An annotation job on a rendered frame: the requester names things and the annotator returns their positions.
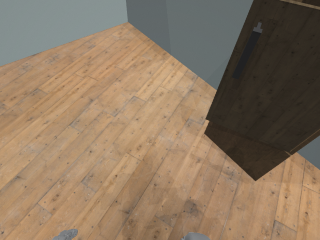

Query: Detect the left robot hand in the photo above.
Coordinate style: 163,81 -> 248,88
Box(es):
52,228 -> 78,240

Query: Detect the handle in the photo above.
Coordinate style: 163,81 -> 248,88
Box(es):
232,22 -> 263,79

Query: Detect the cupboard door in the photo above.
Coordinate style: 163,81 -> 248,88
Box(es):
205,0 -> 320,152

